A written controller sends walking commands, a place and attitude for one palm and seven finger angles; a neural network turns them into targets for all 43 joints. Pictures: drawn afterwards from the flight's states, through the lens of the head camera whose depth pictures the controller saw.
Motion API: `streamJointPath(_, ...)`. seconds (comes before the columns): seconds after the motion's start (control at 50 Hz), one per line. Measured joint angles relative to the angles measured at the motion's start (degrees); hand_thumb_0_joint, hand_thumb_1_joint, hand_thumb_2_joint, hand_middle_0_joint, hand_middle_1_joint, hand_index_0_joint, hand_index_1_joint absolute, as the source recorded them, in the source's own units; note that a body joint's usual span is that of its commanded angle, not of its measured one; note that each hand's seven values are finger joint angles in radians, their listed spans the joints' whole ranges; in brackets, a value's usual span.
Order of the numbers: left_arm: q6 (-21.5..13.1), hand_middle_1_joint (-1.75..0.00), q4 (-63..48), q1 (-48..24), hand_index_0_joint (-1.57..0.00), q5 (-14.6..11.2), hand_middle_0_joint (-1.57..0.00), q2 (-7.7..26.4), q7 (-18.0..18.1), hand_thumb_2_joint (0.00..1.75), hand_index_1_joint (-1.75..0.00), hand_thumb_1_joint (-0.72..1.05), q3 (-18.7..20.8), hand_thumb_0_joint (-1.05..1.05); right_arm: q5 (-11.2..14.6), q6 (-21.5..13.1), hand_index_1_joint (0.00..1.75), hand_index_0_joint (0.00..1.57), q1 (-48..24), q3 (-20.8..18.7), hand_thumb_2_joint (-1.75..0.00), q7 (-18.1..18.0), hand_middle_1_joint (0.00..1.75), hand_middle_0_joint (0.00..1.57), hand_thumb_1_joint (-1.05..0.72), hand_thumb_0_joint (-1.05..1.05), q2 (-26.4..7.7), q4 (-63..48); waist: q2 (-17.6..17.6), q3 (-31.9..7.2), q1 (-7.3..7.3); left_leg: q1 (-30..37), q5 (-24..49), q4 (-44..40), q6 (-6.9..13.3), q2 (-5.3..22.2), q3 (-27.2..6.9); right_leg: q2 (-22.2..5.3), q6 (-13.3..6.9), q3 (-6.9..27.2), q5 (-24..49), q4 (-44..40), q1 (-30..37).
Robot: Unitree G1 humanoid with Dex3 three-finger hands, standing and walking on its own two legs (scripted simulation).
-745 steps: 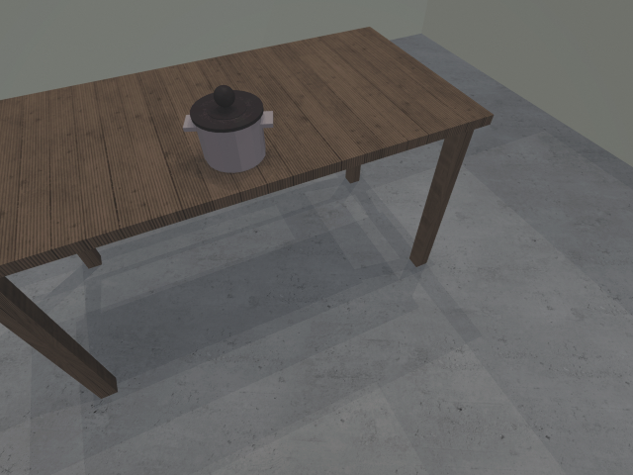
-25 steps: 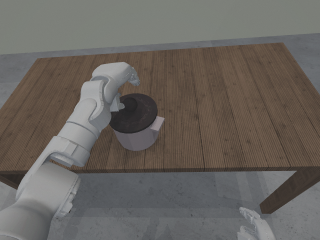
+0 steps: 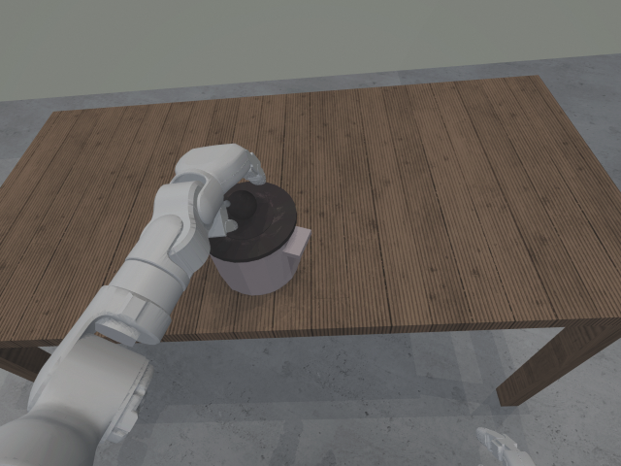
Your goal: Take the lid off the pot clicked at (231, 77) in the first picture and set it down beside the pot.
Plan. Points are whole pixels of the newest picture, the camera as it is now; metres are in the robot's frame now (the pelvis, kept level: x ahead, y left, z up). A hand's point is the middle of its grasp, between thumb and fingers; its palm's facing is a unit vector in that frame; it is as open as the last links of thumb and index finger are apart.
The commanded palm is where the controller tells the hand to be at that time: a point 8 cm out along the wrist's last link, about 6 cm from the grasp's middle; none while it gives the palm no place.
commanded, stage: lower the open fingers around the knob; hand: left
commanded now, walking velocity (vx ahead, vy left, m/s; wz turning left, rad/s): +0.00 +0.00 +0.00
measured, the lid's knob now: (242, 205) +0.46 +0.11 +0.06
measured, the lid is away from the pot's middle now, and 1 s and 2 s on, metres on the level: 0.00 0.00 0.00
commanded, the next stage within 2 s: close the fingers and squeeze the knob in 0.56 s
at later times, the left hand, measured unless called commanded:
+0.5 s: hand (230, 217) +0.42 +0.12 +0.08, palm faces -0.31 -0.08 -0.95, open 10.2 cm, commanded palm +0.42 +0.13 +0.15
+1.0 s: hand (233, 213) +0.43 +0.11 +0.08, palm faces -0.31 -0.09 -0.95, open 9.7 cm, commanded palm +0.42 +0.12 +0.15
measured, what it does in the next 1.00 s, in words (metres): stands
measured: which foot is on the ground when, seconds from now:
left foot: down 0.00-1.00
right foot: down 0.00-1.00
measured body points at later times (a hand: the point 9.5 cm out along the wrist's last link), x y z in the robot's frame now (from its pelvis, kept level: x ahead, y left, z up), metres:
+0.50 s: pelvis +0.00 +0.00 +0.00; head +0.03 -0.04 +0.44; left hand +0.43 +0.12 +0.14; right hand +0.14 -0.24 -0.13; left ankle -0.01 +0.15 -0.74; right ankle -0.02 -0.16 -0.74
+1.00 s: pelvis +0.00 +0.00 +0.00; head +0.04 -0.04 +0.44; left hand +0.44 +0.12 +0.13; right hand +0.11 -0.26 -0.14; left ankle -0.01 +0.15 -0.74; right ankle -0.02 -0.16 -0.74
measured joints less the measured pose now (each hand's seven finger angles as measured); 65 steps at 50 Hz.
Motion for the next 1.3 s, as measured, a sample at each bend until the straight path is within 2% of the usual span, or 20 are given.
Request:
streamJointPath(0.3,0.2,-0.08,-0.7,2.2,-0.81,0.3,-0.83,-1.8,2.1,1.34,-0.08,-0.27,-2.2,0.00,0.2,0.9,0.30,0.20,-2.6,0.2,-0.90,0.3,0.30,0.20,-0.91,0.01,0.8,-0.8,-0.3,-0.7,1.07,-0.9,-0.5,1.3,-0.1,-0.1,-0.7,-0.1,-0.1,-0.6,-0.4,0.9,-0.4)
streamJointPath(0.5,0.5,-0.08,2.4,0.7,-0.82,0.4,-0.83,-2.3,2.8,1.34,-0.08,-0.27,-2.3,0.00,0.1,1.2,0.30,0.20,-2.8,0.6,-0.90,-0.2,0.30,0.20,-0.91,0.01,1.1,-0.3,-0.2,-0.9,0.69,-1.2,-0.2,1.4,-0.2,0.0,-0.7,-0.1,-0.1,-0.4,-0.4,1.4,-1.0)
streamJointPath(0.7,-1.1,-0.09,4.9,-0.6,-0.82,0.2,-0.83,-1.3,2.8,1.33,-0.09,-0.27,-1.1,0.00,0.0,0.6,0.30,0.20,-0.4,0.1,-0.90,-1.1,0.30,0.20,-0.91,0.01,0.7,0.4,-0.1,-0.5,-0.16,-1.3,0.0,1.1,-0.2,0.2,-0.4,0.2,-0.2,-0.2,-0.2,1.2,-1.3)
streamJointPath(1.0,-0.4,-0.59,4.7,0.3,-0.65,0.4,-0.65,-1.5,3.7,1.15,-0.59,-0.10,-0.3,0.00,0.0,0.6,0.30,0.20,0.0,-0.3,-0.90,-0.8,0.30,0.20,-0.91,0.01,0.2,1.0,-0.1,-0.7,-0.51,-1.1,-0.3,0.9,-0.1,0.4,0.0,0.4,-0.3,0.2,-0.3,1.1,-1.3)
streamJointPath(1.3,-1.3,-0.85,5.0,-0.2,-0.64,0.1,-0.65,-1.4,2.9,1.06,-0.85,0.07,-0.2,0.00,0.1,0.4,0.30,0.20,-1.6,0.2,-0.90,-1.1,0.30,0.20,-0.91,0.01,0.6,0.1,-0.5,-0.9,-0.01,-1.3,-0.6,1.1,-0.1,0.2,-0.3,0.3,-0.1,0.0,-0.5,0.9,-1.2)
